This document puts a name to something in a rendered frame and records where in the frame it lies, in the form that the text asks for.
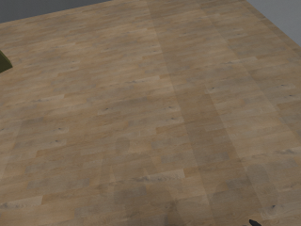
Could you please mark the carton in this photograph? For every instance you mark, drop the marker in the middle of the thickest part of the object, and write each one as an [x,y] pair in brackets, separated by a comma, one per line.
[5,63]

